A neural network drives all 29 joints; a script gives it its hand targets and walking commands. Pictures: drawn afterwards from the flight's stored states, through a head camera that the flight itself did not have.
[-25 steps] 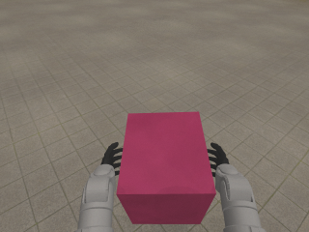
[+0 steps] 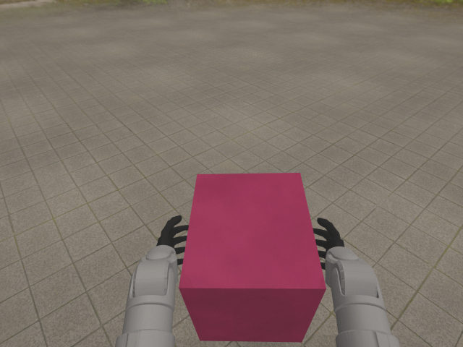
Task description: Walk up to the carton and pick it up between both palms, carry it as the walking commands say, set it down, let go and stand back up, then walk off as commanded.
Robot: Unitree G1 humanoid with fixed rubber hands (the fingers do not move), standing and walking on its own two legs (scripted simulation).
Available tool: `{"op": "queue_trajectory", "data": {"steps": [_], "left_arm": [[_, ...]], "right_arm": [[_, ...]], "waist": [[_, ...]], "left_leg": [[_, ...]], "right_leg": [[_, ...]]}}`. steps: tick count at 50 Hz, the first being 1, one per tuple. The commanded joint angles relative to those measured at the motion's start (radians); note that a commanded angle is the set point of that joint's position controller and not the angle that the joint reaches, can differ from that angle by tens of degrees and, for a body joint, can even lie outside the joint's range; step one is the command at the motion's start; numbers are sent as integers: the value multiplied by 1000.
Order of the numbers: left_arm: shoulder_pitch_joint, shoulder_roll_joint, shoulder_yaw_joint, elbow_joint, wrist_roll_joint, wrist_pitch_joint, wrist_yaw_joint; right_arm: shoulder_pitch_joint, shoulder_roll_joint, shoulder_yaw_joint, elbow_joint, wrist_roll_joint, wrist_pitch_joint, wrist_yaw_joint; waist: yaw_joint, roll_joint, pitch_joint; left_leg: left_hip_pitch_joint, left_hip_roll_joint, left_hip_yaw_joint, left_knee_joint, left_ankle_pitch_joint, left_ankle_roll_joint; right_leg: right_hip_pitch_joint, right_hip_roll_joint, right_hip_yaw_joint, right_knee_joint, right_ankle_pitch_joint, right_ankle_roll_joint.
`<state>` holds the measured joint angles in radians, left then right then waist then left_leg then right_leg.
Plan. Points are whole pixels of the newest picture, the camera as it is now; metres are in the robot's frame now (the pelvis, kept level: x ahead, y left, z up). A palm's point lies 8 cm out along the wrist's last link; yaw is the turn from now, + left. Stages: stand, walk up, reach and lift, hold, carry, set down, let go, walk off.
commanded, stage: hold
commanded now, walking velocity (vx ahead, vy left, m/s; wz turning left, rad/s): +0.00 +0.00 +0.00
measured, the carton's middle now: (249, 258) +0.32 -0.01 -0.02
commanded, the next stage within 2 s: carry in 0.20 s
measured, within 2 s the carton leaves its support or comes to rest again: neither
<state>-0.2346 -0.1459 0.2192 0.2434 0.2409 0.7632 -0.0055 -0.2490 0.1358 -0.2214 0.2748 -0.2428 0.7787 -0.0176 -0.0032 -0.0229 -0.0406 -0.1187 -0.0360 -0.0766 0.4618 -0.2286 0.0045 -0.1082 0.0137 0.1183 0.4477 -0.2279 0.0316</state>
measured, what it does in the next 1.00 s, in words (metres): walks backwards: right foot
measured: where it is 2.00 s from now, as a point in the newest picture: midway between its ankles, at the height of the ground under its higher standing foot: outside the picture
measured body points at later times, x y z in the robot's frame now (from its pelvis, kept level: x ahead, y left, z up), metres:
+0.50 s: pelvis -0.04 +0.01 -0.02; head -0.06 +0.01 +0.43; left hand +0.24 +0.18 +0.07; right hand +0.27 -0.12 +0.07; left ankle +0.02 +0.12 -0.73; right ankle +0.02 -0.14 -0.74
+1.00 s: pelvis -0.26 +0.08 -0.03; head -0.26 +0.06 +0.42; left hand +0.00 +0.25 +0.04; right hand +0.02 -0.06 +0.03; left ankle -0.26 +0.28 -0.64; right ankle -0.13 -0.02 -0.74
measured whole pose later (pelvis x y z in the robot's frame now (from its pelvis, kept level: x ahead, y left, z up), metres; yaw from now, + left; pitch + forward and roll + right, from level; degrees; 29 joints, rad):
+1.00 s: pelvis -0.26 +0.08 -0.03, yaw +6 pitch +0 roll +4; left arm -0.16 -0.13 0.15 -0.30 0.08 1.23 0.07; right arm -0.17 0.13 -0.12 -0.32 -0.09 1.28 -0.15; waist -0.02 -0.04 -0.03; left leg -0.65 -0.01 -0.10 1.29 -0.34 -0.01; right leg -0.55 -0.13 -0.06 0.72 -0.18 -0.02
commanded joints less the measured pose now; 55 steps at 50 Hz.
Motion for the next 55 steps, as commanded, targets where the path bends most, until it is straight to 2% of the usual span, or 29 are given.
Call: {"op": "queue_trajectory", "data": {"steps": [1, 4, 9, 10, 11, 13, 15, 16, 19, 21, 23, 24, 25, 26, 27, 29, 31, 34, 35, 36, 37, 38, 39, 40, 42, 48, 51, 54, 55], "left_arm": [[-536, -1007, -676, -203, -290, -26, -221], [-534, -1006, -719, -296, -313, -24, -211], [-450, -961, -779, -429, -345, -32, -193], [-552, -920, -814, -473, -402, -25, -209], [-537, -931, -829, -490, -414, -4, -200], [-462, -911, -826, -498, -420, 44, -199], [-427, -889, -824, -526, -434, 99, -185], [-423, -869, -827, -540, -437, 132, -178], [-399, -826, -827, -556, -444, 233, -149], [-349, -783, -816, -569, -461, 305, -140], [-409, -802, -827, -588, -490, 362, -142], [-422, -800, -831, -608, -503, 384, -145], [-469, -817, -844, -629, -525, 401, -150], [-486, -823, -845, -645, -526, 414, -151], [-551, -835, -859, -668, -550, 422, -156], [-543, -864, -876, -679, -568, 437, -158], [-634, -889, -888, -711, -605, 452, -166], [-665, -910, -881, -717, -641, 478, -183], [-637, -908, -869, -700, -650, 484, -192], [-613, -926, -865, -688, -661, 483, -197], [-583, -923, -851, -682, -655, 484, -201], [-544, -919, -813, -637, -622, 485, -208], [-503, -923, -791, -594, -597, 480, -211], [-552, -936, -782, -611, -616, 473, -215], [-530, -929, -787, -663, -590, 458, -206], [-560, -902, -797, -753, -582, 449, -172], [-459, -855, -791, -753, -543, 456, -159], [-281, -826, -754, -653, -481, 461, -150], [-257, -835, -762, -633, -472, 459, -153]], "right_arm": [[-569, 952, 646, -226, 331, -62, 299], [-541, 936, 664, -300, 343, -69, 280], [-445, 917, 718, -401, 356, -70, 255], [-598, 908, 739, -472, 401, -59, 250], [-582, 912, 762, -492, 412, -29, 245], [-589, 887, 807, -565, 431, 20, 230], [-596, 883, 851, -605, 474, 83, 216], [-578, 873, 870, -604, 496, 120, 213], [-573, 833, 901, -658, 553, 234, 206], [-476, 806, 894, -653, 562, 299, 198], [-408, 811, 852, -616, 542, 349, 193], [-405, 812, 834, -615, 536, 362, 194], [-408, 817, 815, -620, 530, 371, 195], [-437, 820, 800, -638, 543, 377, 196], [-459, 842, 805, -645, 551, 385, 199], [-497, 854, 795, -660, 558, 400, 209], [-503, 884, 794, -670, 561, 412, 202], [-556, 897, 797, -717, 547, 424, 182], [-523, 895, 800, -703, 534, 432, 175], [-552, 896, 809, -743, 542, 431, 165], [-558, 902, 828, -759, 558, 435, 158], [-612, 910, 844, -776, 569, 437, 153], [-666, 911, 853, -809, 570, 429, 149], [-656, 925, 844, -779, 561, 425, 144], [-714, 942, 882, -851, 600, 420, 155], [-571, 949, 870, -763, 618, 424, 166], [-451, 946, 858, -713, 613, 438, 173], [-340, 923, 856, -637, 597, 457, 190], [-337, 922, 861, -645, 589, 449, 195]], "waist": [[3, 89, -261], [-12, 133, -319], [-12, 83, -395], [9, 75, -475], [18, 77, -473], [31, -45, -405], [35, -226, -418], [26, -210, -445], [17, -242, -424], [10, -282, -459], [-8, -216, -460], [-8, -86, -462], [-6, 107, -457], [-5, 343, -434], [3, 331, -426], [3, 270, -379], [2, 238, -287], [13, 257, -307], [31, 227, -340], [54, 86, -385], [43, -277, -390], [32, -468, -344], [23, -368, -328], [19, -258, -315], [16, -173, -321], [17, -102, -382], [28, -182, -433], [27, -342, -513], [14, -297, -526]], "left_leg": [[116, -38, 2, -110, 301, -25], [165, -37, -4, -92, 423, -39], [201, -38, -12, -80, 558, -40], [98, 150, -37, 94, 691, 0], [9, 129, -29, 142, 680, 5], [-237, 69, 25, 239, 366, -11], [-490, 1, 49, 450, -275, -11], [-501, 25, 25, 492, -322, -9], [-423, 80, 28, 421, -275, 3], [-313, 76, 59, 256, -169, 17], [-167, 58, 94, 86, 36, 41], [-96, 68, 71, 32, 224, 52], [-17, 183, -48, 22, 641, 94], [62, 298, -147, 49, 1025, 178], [-7, 344, -62, 69, 1066, 231], [-205, 282, 48, -48, 441, 206], [-351, 238, 29, -112, 21, 176], [-478, 245, -39, -194, -200, 142], [-510, 215, 8, -167, -209, 87], [-522, 154, 62, -52, -245, 27], [-492, 63, 130, 286, -231, 39], [-570, 22, 55, 640, -303, 5], [-595, 63, -69, 820, -274, 17], [-626, 61, -87, 882, -209, 17], [-606, 47, -87, 940, -134, 2], [-533, 18, 68, 667, -131, -50], [-446, 11, 110, 466, -235, -65], [-258, 10, 144, 70, -295, -26], [-161, 20, 148, -125, -220, -1]], "right_leg": [[54, 93, -43, -89, 216, -31], [62, 94, -35, -89, 270, -29], [101, 102, -34, -80, 375, -15], [40, -143, -62, 124, 498, -30], [61, -156, -20, 149, 568, -49], [149, -231, 50, 145, 785, -110], [270, -381, 195, 112, 1154, -205], [255, -413, 230, 108, 1145, -222], [73, -405, 224, 116, 996, -230], [-5, -376, 162, 152, 903, -194], [-123, -289, 34, 235, 692, -126], [-192, -215, -30, 311, 467, -83], [-312, -134, -92, 417, 154, -36], [-489, -22, -169, 607, -355, -18], [-462, -31, -183, 786, -451, -22], [-377, -57, -196, 751, -339, -16], [-367, -58, -183, 795, -271, -45], [-179, -40, -230, 587, -267, -67], [-58, -56, -212, 415, -229, -94], [63, -89, -133, 137, -173, -124], [-17, -303, 177, -102, -282, -167], [-173, -591, 490, -200, -114, -266], [-231, -624, 478, -216, -149, -275], [-174, -584, 350, -189, -125, -245], [-222, -432, 212, -64, 17, -220], [-86, -346, 77, -61, 52, -134], [-17, -377, 122, -84, 212, -123], [35, -388, 105, -101, 281, -77], [8, -347, 31, -53, 241, -26]]}}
